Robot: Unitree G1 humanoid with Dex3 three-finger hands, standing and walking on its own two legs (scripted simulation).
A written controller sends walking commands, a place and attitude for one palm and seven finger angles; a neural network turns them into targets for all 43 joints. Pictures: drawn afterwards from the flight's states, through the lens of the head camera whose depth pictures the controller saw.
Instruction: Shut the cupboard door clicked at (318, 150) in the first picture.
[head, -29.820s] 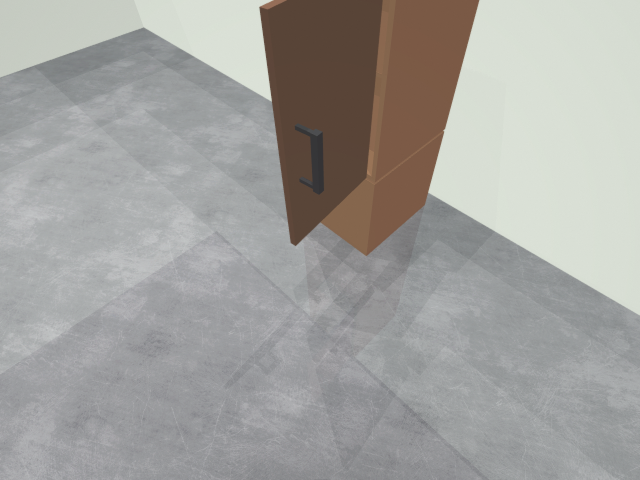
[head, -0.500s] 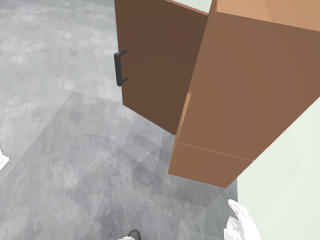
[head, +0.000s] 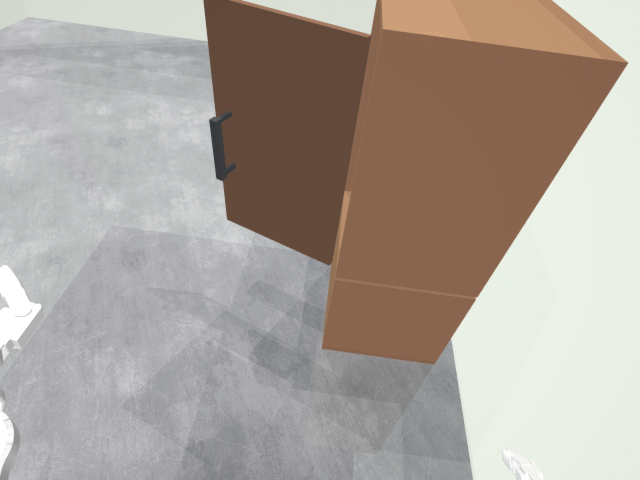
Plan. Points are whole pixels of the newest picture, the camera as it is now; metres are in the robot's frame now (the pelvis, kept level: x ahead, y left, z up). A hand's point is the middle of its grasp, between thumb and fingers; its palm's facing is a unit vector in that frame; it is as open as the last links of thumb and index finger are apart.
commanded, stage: stop stepping back and stand still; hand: left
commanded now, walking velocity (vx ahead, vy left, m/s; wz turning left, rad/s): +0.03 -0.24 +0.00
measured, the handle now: (223, 146) +0.84 +0.24 -0.05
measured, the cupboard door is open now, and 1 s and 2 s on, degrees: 69 69 69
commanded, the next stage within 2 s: let the arm hang, fingers relaxed in 0.36 s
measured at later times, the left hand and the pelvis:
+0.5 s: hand (55, 350) +0.21 +0.27 +0.11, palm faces +0.46 -0.84 -0.30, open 7.4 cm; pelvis +0.00 +0.01 +0.00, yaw +1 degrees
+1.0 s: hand out of the picture -0.04 +0.24 -0.16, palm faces +0.03 -0.97 -0.25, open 7.2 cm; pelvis -0.02 +0.04 +0.01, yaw +1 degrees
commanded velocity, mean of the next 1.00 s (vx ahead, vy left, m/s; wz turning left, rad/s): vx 0.04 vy -0.02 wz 0.00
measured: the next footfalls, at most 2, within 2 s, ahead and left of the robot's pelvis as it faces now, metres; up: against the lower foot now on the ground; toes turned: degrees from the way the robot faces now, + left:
right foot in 0.24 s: -0.04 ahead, -0.09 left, +0.00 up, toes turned -6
left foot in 0.46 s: +0.09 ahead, +0.14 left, +0.00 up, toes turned +2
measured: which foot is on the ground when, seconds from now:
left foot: down 0.00-0.26, up 0.28-0.44, down 0.46-1.00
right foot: up 0.00-0.22, down 0.24-1.00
